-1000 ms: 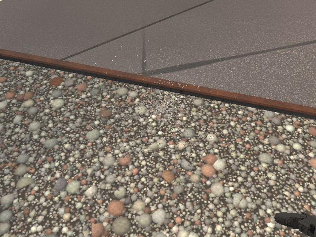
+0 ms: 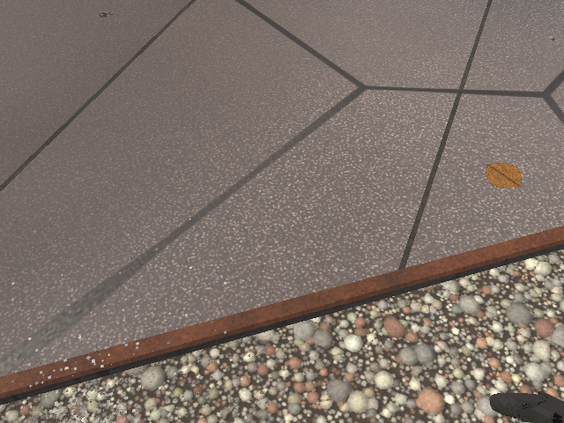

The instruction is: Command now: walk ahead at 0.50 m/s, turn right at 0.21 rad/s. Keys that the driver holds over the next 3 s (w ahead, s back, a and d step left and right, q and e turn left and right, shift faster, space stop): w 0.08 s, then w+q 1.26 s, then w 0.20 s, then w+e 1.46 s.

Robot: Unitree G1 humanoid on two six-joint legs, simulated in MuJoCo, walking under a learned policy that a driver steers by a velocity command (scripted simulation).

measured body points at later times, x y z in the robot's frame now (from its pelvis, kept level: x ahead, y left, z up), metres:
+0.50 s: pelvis +0.27 -0.02 +0.01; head +0.30 -0.02 +0.45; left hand +0.48 +0.24 -0.05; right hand +0.30 -0.30 -0.12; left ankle +0.12 +0.11 -0.69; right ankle +0.37 -0.12 -0.72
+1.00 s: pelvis +0.50 +0.08 +0.00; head +0.54 +0.11 +0.45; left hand +0.41 +0.36 -0.12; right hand +0.81 -0.04 -0.07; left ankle +0.53 +0.19 -0.72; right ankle +0.40 -0.13 -0.65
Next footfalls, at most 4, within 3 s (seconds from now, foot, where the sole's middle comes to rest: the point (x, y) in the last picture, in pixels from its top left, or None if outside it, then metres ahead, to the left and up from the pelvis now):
0.46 right None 0.40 -0.12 -0.76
0.84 left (228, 383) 0.56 0.21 -0.76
1.36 right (260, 255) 0.91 0.16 -0.72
1.76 left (148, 275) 0.83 0.46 -0.72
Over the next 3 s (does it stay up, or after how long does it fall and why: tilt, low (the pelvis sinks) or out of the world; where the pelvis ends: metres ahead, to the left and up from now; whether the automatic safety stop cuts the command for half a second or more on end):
stays up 1.42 0.57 0.06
